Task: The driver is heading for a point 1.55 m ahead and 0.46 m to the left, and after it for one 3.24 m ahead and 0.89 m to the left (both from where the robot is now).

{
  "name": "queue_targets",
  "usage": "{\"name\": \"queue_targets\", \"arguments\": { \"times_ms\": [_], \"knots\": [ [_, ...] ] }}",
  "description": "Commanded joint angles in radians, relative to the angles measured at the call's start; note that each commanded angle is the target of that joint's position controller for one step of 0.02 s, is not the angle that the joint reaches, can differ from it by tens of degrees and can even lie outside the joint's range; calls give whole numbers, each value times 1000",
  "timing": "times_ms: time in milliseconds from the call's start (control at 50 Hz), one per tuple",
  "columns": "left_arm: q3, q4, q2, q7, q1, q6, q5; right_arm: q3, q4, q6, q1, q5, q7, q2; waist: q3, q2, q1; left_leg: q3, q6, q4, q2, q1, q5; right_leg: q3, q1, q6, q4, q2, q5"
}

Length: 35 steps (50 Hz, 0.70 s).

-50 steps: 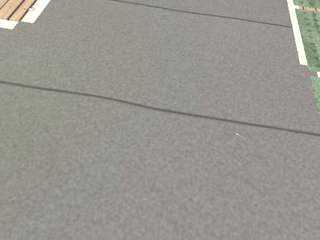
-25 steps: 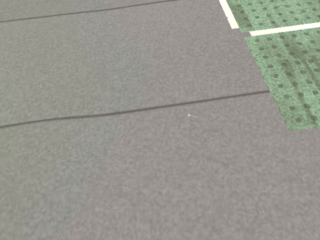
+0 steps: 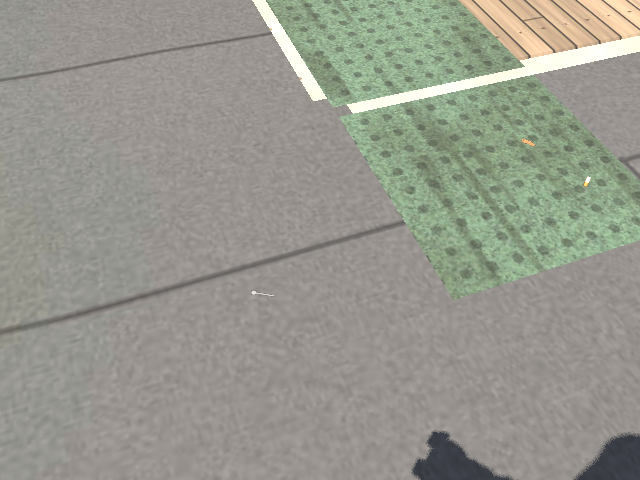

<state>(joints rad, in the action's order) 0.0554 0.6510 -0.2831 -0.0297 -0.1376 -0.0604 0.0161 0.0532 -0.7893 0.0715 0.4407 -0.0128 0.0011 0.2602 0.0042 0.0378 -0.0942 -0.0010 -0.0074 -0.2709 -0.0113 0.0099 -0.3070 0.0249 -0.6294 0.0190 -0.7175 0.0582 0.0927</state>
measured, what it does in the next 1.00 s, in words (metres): walks ahead, turning left: right foot, then left foot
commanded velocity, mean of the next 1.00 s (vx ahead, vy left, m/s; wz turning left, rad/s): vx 0.49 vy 0.00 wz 0.44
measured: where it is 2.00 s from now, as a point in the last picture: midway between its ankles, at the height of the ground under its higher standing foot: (139, 272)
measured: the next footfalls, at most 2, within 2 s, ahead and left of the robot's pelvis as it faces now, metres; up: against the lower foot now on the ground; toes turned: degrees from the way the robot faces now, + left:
right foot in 0.12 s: +0.22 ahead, -0.15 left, +0.00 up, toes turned +2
left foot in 0.64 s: +0.49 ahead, +0.15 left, +0.00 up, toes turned +21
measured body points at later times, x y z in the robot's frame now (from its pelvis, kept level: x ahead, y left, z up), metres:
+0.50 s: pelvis +0.26 -0.03 +0.00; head +0.28 -0.02 +0.44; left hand +0.23 +0.26 -0.13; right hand +0.51 -0.24 -0.09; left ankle +0.40 +0.15 -0.69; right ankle +0.18 -0.15 -0.74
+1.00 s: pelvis +0.53 +0.08 +0.00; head +0.55 +0.12 +0.45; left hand +0.60 +0.41 -0.08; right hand +0.73 -0.14 -0.09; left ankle +0.45 +0.14 -0.74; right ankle +0.78 +0.01 -0.69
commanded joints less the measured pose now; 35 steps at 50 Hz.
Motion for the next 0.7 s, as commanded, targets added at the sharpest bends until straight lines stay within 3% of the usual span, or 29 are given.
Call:
{"name": "queue_targets", "arguments": {
  "times_ms": [20,60,80,100,120,140,160,180,200,220,260,320,360,440,500,540,580,600,620,640,660,680,700],
  "knots": [
    [2,-121,-40,-19,194,-33,10,46,47,4,-1,-16,-1,202,86,-169,-10,152,-173,100,-215,92,244,-49,69,-9,124,-43,-24],
    [16,-119,-73,-25,160,-41,15,51,40,-5,-7,-22,-4,220,75,-183,34,183,-158,60,-246,56,331,-35,140,-37,184,-55,6],
    [29,-104,-98,-22,97,-43,14,53,41,-10,-25,-24,-7,232,41,-185,83,169,-141,-6,-240,56,467,-44,244,-58,220,-72,9],
    [51,-68,-135,-13,-26,-42,9,47,41,-11,-28,-23,-9,219,-39,-162,151,124,-114,-153,-195,85,606,-58,429,-85,250,-89,0],
    [72,-37,-184,1,-192,-39,-1,29,58,-7,-37,-8,-9,174,-169,-134,232,87,-75,-385,-146,231,518,20,707,-126,214,5,1],
    [92,-23,-287,13,-320,-30,-33,-6,100,4,42,5,-10,54,-358,121,226,18,-1,-790,-11,590,75,435,1084,-246,232,305,166],
    [75,-16,-235,10,-337,-28,-34,-1,92,19,56,-23,-13,87,-425,239,227,144,2,-968,28,687,-260,713,1037,-298,392,377,317],
    [52,-6,-169,11,-275,-27,-21,25,106,18,-23,-48,-10,167,-247,169,217,146,-2,-1039,-27,773,-200,569,916,-258,415,339,370],
    [40,-4,-132,13,-217,-26,-13,25,119,15,-86,-40,-8,168,-142,120,195,111,-8,-1022,-69,778,-120,428,787,-233,429,300,310],
    [32,1,-104,11,-158,-27,-18,26,121,10,-115,-23,-8,155,-79,75,162,104,-8,-978,-97,746,-52,337,669,-218,461,256,232],
    [27,8,-72,10,-87,-42,-28,29,106,-17,-86,-21,-2,125,-28,102,102,110,-3,-934,-131,650,29,195,524,-206,529,205,118],
    [37,39,-83,13,-65,-66,-28,25,112,-43,-105,-18,-3,90,23,52,75,116,16,-897,-130,665,95,69,461,-216,584,205,-28],
    [42,60,-95,19,-75,-68,-31,24,130,-43,-151,-11,-3,88,48,27,80,128,26,-816,-126,710,181,1,477,-215,593,202,-95],
    [50,85,-132,31,-97,-59,-24,9,170,-28,-289,-8,26,67,85,0,126,52,11,-554,-108,674,364,-127,507,-187,601,181,-133],
    [60,114,-166,34,-154,-41,-10,1,217,-26,-388,-11,48,60,115,-18,165,10,-18,-439,-101,697,348,-162,608,-177,582,213,-157],
    [66,127,-184,35,-172,-25,1,4,246,-26,-422,-12,60,73,117,-13,167,-21,-45,-392,-85,704,283,-184,686,-162,535,231,-245],
    [74,127,-217,40,-167,-9,8,19,262,-31,-398,-9,64,104,65,23,133,-80,-83,-377,-24,609,182,-216,732,-141,418,232,-568],
    [78,125,-233,43,-163,0,11,35,255,-36,-332,-8,62,132,10,43,90,-110,-106,-380,20,512,128,-229,743,-130,302,224,-738],
    [77,120,-236,46,-151,8,16,61,226,-40,-195,-11,55,174,-66,40,9,-128,-138,-341,70,326,135,-252,699,-110,115,199,-809],
    [64,110,-209,50,-157,4,11,95,187,-50,-26,-14,37,238,-154,-1,-76,-60,-179,-307,67,31,184,-260,516,-70,-147,161,-660],
    [20,58,-65,42,-245,-12,-33,116,180,-52,-15,-19,21,356,-226,-281,21,440,-329,-261,-192,-319,102,-233,68,-3,-536,-4,235],
    [9,34,-92,28,-203,-53,-16,97,226,-32,-2,-12,29,325,-424,-247,-3,884,-451,-70,-331,-438,-61,32,-90,6,-719,-112,521],
    [31,4,-170,18,-84,-72,24,77,215,-18,-23,-2,36,252,-316,-147,-39,765,-379,-23,-306,-380,-51,91,-181,-12,-720,-53,429]
  ]
}}
Keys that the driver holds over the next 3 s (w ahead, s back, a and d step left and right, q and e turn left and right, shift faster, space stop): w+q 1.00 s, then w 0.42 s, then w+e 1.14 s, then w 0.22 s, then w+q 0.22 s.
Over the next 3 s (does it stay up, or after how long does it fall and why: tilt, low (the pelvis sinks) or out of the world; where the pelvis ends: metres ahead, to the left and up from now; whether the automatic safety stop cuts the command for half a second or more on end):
stays up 1.52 0.46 0.00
